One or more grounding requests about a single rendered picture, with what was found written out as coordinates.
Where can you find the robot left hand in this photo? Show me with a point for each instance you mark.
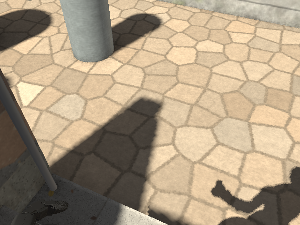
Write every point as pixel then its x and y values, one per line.
pixel 39 210

